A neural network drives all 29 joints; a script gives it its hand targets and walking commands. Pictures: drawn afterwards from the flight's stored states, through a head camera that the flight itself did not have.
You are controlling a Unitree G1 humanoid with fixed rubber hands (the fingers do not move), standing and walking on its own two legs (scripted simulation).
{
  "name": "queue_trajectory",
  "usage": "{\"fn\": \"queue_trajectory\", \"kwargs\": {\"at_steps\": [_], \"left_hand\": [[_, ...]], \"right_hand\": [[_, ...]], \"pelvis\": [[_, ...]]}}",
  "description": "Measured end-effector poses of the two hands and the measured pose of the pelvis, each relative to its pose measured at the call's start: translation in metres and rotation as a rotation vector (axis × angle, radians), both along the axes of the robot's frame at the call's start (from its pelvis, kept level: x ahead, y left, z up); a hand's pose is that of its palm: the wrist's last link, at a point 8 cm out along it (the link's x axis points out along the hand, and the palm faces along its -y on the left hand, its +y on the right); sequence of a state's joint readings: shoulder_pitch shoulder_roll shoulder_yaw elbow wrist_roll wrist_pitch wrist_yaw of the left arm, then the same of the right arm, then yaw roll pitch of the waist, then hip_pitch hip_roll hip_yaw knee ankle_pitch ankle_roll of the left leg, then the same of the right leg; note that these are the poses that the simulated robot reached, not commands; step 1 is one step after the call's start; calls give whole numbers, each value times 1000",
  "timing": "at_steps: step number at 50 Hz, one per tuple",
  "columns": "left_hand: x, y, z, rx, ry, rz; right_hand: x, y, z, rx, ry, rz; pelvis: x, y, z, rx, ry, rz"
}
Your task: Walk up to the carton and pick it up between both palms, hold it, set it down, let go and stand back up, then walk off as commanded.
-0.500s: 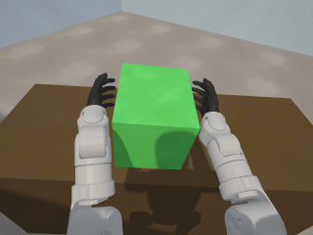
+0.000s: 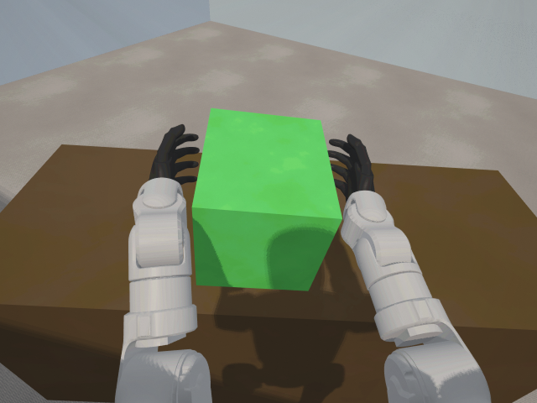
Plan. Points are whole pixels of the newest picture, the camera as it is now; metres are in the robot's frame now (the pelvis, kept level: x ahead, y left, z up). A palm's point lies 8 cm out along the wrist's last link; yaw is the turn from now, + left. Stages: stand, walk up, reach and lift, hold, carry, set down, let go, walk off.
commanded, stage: hold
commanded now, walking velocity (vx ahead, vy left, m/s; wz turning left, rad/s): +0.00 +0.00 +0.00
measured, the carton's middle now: (260, 200) +0.39 +0.01 +0.12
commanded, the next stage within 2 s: set down in 0.66 s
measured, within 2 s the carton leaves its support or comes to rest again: neither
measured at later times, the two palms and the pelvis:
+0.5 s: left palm (165, 181) +0.35 +0.15 +0.19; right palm (357, 189) +0.35 -0.13 +0.17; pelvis +0.00 +0.00 +0.00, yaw +0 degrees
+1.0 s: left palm (178, 172) +0.37 +0.13 +0.19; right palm (364, 180) +0.37 -0.14 +0.18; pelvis +0.01 -0.01 +0.00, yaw -2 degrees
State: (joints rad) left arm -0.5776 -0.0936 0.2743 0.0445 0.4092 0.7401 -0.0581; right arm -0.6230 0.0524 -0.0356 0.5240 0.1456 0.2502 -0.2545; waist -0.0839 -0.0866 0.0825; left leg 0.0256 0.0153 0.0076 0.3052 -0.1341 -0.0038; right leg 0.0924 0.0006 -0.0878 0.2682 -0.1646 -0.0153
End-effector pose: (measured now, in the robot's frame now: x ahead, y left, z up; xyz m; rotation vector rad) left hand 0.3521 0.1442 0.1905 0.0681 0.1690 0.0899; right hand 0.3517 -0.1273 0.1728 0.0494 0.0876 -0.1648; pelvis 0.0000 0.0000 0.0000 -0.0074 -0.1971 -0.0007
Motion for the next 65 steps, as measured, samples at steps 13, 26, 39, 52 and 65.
{"fn": "queue_trajectory", "kwargs": {"at_steps": [13, 26, 39, 52, 65], "left_hand": [[-1, -1, -1, 9, -6, 2], [0, 1, -1, 3, -2, 7], [-4, -2, -4, 8, -1, 3], [17, -13, -2, 30, -60, 12], [9, -6, -49, 23, -35, 64]], "right_hand": [[-1, -1, -3, 14, -7, -3], [1, 1, -1, 4, -3, 1], [-3, -2, -4, 17, -4, -2], [20, -12, 1, -39, -91, 9], [27, -5, -46, -35, -100, 62]], "pelvis": [[0, 1, 0, -2, 4, 1], [0, 1, 0, -1, 3, 3], [-1, 3, 0, -1, -6, -7], [10, -7, 1, 9, 34, -27], [24, -21, 1, 6, 59, 3]]}}
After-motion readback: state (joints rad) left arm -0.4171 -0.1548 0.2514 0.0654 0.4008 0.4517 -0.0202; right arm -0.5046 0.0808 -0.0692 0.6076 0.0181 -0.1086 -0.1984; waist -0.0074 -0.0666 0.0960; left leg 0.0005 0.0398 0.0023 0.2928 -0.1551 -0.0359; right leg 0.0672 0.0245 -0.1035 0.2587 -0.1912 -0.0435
